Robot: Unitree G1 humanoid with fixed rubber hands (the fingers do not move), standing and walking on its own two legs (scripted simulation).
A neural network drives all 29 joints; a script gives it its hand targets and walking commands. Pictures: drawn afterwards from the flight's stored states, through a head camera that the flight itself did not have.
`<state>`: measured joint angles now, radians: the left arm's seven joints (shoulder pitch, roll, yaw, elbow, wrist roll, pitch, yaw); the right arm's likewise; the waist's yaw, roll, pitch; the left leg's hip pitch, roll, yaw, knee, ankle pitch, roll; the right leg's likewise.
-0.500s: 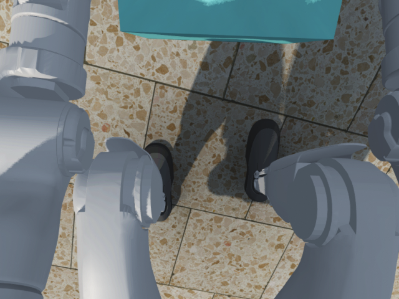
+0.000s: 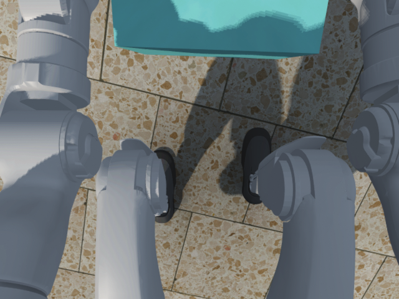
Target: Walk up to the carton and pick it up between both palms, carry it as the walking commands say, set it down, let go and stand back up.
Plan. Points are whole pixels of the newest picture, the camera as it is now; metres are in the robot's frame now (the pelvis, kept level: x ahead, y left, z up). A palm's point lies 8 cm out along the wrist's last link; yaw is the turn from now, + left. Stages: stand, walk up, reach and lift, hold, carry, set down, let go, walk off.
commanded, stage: reach and lift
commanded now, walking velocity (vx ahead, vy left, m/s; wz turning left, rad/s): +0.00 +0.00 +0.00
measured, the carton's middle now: out of the picture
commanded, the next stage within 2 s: none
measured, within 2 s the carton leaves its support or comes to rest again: neither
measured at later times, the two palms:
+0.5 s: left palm out of the picture +0.56 +0.14 -0.06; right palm out of the picture +0.55 -0.22 -0.06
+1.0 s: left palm out of the picture +0.54 +0.14 +0.02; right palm out of the picture +0.52 -0.21 +0.01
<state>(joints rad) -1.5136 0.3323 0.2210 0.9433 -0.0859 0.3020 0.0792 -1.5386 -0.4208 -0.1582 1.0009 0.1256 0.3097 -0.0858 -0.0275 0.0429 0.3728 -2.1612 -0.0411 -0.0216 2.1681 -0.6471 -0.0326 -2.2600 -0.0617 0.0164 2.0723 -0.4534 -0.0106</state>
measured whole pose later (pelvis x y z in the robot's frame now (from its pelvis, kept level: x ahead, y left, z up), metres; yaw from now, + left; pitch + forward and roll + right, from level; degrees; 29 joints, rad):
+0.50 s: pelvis +0.00 +0.00 +0.04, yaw +1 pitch +44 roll +1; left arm -1.32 0.20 0.34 0.80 0.04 0.36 0.11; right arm -1.34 -0.29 -0.32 0.85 0.00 0.36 -0.12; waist -0.04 0.03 0.08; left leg -2.16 -0.04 -0.02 2.00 -0.61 -0.03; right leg -2.25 -0.05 0.02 1.92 -0.43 0.00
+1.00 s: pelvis +0.00 -0.01 +0.08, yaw +0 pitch +47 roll +2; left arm -1.21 0.14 0.45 0.74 0.15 0.41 0.09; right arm -1.21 -0.14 -0.38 0.74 -0.12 0.43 -0.20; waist -0.02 0.02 -0.11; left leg -2.10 -0.03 -0.04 1.81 -0.53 -0.05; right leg -2.19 -0.03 0.00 1.73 -0.36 -0.02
